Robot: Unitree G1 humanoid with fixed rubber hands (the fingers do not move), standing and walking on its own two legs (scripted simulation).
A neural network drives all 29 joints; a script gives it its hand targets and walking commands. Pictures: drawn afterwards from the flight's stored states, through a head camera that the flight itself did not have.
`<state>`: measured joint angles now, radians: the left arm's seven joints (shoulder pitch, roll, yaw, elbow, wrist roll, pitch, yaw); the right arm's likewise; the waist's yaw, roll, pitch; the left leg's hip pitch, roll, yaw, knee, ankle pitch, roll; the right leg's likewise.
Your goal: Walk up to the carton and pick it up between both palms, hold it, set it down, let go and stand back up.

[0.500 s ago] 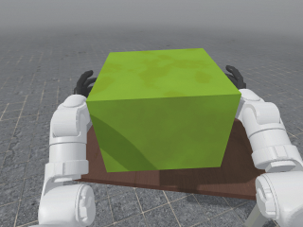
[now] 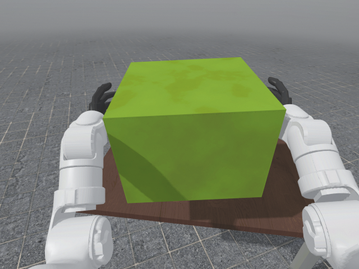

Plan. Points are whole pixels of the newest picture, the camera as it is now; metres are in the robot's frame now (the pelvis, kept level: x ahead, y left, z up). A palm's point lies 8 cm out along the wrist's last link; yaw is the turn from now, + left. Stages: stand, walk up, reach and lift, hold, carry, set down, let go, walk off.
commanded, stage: hold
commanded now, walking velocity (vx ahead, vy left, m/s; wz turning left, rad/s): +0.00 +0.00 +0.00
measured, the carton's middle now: (189, 122) +0.41 +0.00 +0.21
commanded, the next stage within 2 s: none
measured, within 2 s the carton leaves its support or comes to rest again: neither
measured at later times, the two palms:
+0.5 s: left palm (98, 118) +0.36 +0.19 +0.25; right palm (280, 112) +0.37 -0.19 +0.27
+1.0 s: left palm (99, 117) +0.36 +0.19 +0.25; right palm (280, 111) +0.37 -0.19 +0.27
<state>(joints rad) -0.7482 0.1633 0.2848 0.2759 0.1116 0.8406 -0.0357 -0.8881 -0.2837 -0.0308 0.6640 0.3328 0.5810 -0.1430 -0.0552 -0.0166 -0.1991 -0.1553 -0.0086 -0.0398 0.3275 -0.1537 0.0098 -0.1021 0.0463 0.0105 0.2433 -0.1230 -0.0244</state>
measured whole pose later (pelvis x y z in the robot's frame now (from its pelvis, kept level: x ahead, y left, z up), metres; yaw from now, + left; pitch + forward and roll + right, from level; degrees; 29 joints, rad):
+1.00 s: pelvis +0.00 +0.00 +0.00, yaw +0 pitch -1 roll -1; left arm -0.74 0.15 0.29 0.26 0.11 0.84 -0.03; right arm -0.88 -0.29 -0.02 0.65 0.34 0.58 -0.14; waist -0.05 -0.01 -0.20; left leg -0.16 -0.01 -0.04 0.33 -0.15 0.01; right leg -0.10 0.05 0.02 0.24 -0.12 -0.02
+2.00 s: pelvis +0.00 +0.00 +0.00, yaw +0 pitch -1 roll -1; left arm -0.73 0.15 0.29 0.25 0.11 0.84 -0.03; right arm -0.88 -0.30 -0.01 0.64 0.35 0.59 -0.14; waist -0.05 -0.01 -0.20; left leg -0.15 -0.01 -0.05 0.33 -0.16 0.01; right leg -0.10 0.05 0.03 0.24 -0.12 -0.02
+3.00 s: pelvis +0.00 +0.00 +0.00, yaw +0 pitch -1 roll -1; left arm -0.74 0.16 0.29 0.27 0.10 0.84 -0.03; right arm -0.88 -0.29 -0.01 0.65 0.34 0.59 -0.15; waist -0.05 -0.01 -0.20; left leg -0.16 -0.01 -0.05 0.33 -0.16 0.01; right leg -0.10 0.05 0.03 0.24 -0.12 -0.02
